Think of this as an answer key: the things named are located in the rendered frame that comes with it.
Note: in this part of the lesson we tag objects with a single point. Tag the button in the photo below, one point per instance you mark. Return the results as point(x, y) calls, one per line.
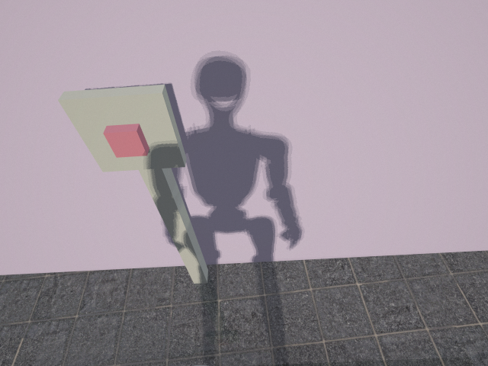
point(126, 140)

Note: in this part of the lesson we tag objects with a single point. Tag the panel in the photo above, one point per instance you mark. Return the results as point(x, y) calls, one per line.
point(90, 111)

